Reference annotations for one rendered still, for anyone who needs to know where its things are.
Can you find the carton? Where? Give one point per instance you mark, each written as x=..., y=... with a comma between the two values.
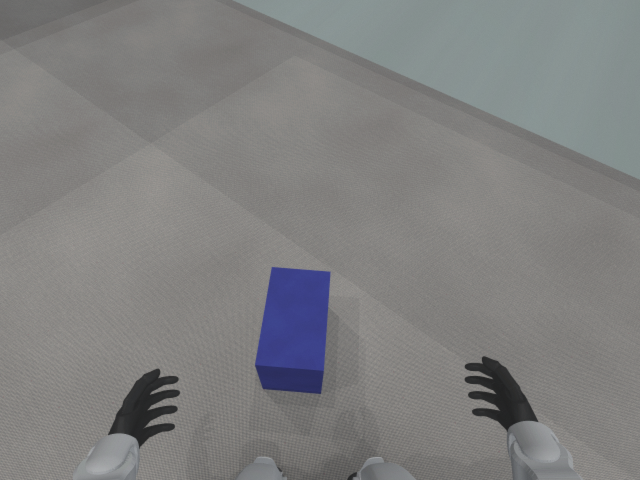
x=291, y=349

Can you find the right robot shin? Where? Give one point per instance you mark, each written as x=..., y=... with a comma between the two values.
x=372, y=460

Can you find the robot left hand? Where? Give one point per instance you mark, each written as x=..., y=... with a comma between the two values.
x=134, y=415

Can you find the robot right forearm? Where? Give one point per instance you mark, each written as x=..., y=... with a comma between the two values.
x=536, y=454

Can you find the robot shin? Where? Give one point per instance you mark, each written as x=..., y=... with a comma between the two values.
x=265, y=460
x=372, y=460

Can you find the robot right hand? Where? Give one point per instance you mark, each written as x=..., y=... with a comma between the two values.
x=509, y=399

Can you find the robot left forearm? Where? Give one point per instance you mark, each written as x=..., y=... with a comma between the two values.
x=113, y=457

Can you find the left robot shin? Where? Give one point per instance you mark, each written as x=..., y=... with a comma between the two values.
x=265, y=460

